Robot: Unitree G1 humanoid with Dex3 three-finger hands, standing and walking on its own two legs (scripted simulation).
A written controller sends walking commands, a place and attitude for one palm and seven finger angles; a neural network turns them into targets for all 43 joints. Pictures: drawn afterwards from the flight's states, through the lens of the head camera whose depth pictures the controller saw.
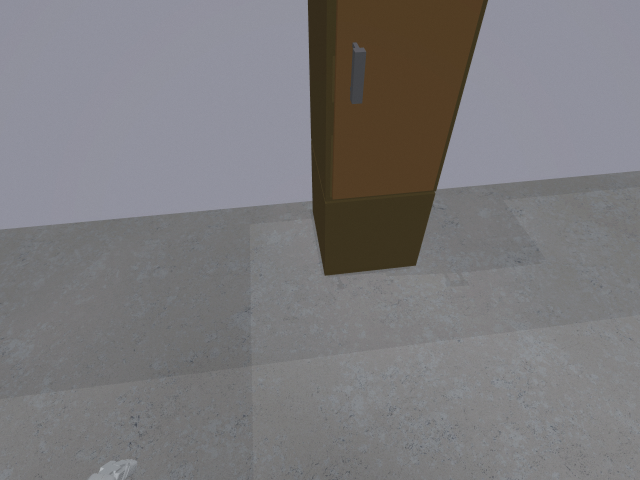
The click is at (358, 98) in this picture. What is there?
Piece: cupboard door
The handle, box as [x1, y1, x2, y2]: [350, 42, 365, 103]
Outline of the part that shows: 352,42 353,52 350,100 352,103 360,103 362,99 365,50 363,48 359,48 356,42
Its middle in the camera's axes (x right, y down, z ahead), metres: +0.08 -0.40 +0.94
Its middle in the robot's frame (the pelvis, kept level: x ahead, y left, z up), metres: +0.99 -0.03 +0.08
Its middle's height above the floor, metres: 0.85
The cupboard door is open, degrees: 0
